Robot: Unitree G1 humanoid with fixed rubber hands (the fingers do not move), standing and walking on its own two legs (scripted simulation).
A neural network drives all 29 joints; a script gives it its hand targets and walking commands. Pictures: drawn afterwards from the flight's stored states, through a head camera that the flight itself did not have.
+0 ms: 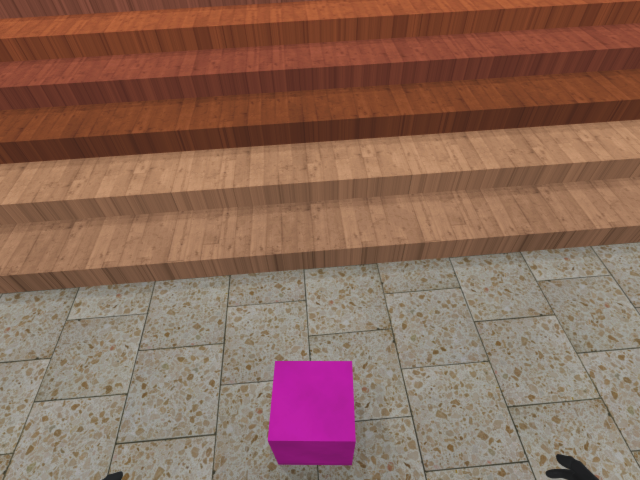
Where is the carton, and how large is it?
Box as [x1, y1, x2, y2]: [268, 361, 355, 464]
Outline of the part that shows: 275,361 268,441 278,463 351,464 355,442 351,361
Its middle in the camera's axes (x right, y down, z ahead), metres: -0.01 +0.48 +1.08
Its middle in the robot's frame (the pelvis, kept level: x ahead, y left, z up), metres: +0.41 +0.05 -0.66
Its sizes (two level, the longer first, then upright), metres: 0.210 0.200 0.250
